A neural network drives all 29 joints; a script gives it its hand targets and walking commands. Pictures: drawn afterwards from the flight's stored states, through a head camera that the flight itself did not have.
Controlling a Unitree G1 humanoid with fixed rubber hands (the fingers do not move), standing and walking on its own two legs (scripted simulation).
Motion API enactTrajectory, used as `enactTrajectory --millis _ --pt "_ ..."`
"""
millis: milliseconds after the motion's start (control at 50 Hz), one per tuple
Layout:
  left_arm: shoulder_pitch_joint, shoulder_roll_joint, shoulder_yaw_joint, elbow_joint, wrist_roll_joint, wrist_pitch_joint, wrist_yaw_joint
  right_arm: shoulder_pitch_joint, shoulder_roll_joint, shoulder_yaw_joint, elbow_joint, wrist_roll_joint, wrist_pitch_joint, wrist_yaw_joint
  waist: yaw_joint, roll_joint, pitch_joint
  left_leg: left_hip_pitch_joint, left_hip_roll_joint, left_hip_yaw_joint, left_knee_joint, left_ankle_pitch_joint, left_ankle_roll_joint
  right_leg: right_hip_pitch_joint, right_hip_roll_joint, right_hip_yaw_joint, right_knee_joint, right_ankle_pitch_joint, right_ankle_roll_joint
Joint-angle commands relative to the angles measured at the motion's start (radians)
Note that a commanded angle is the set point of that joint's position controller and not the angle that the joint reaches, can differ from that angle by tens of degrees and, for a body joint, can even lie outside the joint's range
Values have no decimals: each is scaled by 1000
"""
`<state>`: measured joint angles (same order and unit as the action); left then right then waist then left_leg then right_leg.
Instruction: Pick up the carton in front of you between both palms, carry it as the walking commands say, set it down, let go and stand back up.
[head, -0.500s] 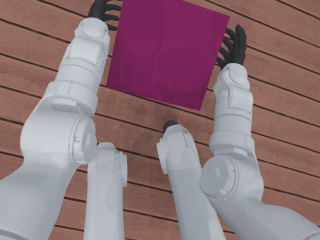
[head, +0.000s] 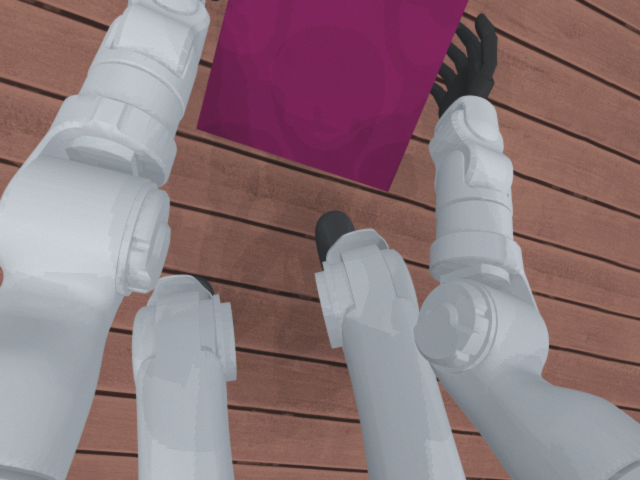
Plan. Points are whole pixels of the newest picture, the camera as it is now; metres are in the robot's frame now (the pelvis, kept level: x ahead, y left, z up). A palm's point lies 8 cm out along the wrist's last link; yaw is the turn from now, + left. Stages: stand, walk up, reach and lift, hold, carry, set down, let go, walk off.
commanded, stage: set down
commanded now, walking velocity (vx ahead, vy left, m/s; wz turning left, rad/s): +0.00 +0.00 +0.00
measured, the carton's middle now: (312, 67) +0.51 -0.11 -0.27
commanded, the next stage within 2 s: none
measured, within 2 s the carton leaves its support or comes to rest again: rests again in 0.58 s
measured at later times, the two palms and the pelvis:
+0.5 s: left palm out of the picture +0.58 +0.03 -0.18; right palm (462, 86) +0.45 -0.25 -0.17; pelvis +0.01 +0.00 -0.01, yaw -1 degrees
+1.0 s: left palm out of the picture +0.57 +0.03 -0.22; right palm (456, 96) +0.45 -0.26 -0.19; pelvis +0.01 -0.01 -0.02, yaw -2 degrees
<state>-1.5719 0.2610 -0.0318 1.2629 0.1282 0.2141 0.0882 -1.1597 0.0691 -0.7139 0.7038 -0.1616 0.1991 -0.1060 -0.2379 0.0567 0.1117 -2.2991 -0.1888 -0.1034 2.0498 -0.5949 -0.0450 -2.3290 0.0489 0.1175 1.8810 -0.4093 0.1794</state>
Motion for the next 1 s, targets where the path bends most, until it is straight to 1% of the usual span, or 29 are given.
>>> enactTrajectory --millis 0,100,220,280,320,440,640,700,740,800,840,900,940,980 --pt "-319 -740 -103 -125 -72 -66 -197 -552 534 356 -17 48 -33 195 -90 193 -1027 412 31 116 -219 280 37 628 23 -279 -13 364 -56" --pt "-286 -685 -74 -84 -39 -61 -205 -499 480 290 43 19 -30 196 -73 215 -917 381 38 105 -224 212 46 550 20 -274 -6 267 -67" --pt "-258 -609 -27 -42 -1 -58 -210 -483 436 246 74 -2 -33 189 -54 178 -837 324 39 97 -218 160 58 525 21 -265 2 212 -70" --pt "-236 -579 -15 -27 14 -57 -213 -454 417 226 93 -10 -33 186 -46 177 -811 314 42 95 -211 157 61 516 22 -260 7 205 -71" --pt "-227 -562 -12 -28 28 -57 -214 -424 411 208 111 -16 -34 189 -44 178 -795 313 45 90 -207 165 64 503 23 -257 13 206 -73" --pt "-170 -532 -4 -12 56 -58 -212 -378 379 182 137 -18 -43 193 -21 189 -773 319 57 78 -199 225 66 460 24 -249 29 235 -76" --pt "-69 -476 -9 16 76 -73 -201 -276 323 166 189 1 -62 197 5 195 -739 324 81 55 -181 331 68 396 19 -231 47 289 -78" --pt "-54 -456 -18 11 73 -82 -196 -246 311 166 206 11 -71 194 6 189 -733 318 86 51 -172 352 67 394 18 -226 52 309 -79" --pt "-55 -442 -34 -1 63 -90 -191 -224 300 165 213 20 -82 189 -5 188 -737 318 91 48 -166 365 66 400 18 -226 54 329 -78" --pt "-82 -406 -74 -38 34 -107 -181 -179 276 159 236 37 -104 172 -32 188 -755 321 100 40 -152 395 63 429 17 -226 59 379 -78" --pt "-99 -319 -95 -69 17 -120 -160 -136 206 142 248 54 -127 151 -46 187 -771 336 112 31 -144 420 60 447 12 -228 64 413 -75" --pt "-114 -72 -126 -93 -22 -132 -109 -3 -5 95 294 86 -172 88 -69 192 -777 378 139 19 -143 408 51 469 -1 -237 59 419 -66" --pt "-136 128 -146 -113 -64 -136 -63 61 -191 68 320 137 -212 32 -80 202 -786 428 157 8 -143 380 45 459 -14 -243 55 398 -63" --pt "-177 168 -178 -120 -112 -132 -49 12 -265 91 303 211 -240 0 -81 211 -792 444 166 -7 -139 349 45 463 -28 -240 49 384 -68"
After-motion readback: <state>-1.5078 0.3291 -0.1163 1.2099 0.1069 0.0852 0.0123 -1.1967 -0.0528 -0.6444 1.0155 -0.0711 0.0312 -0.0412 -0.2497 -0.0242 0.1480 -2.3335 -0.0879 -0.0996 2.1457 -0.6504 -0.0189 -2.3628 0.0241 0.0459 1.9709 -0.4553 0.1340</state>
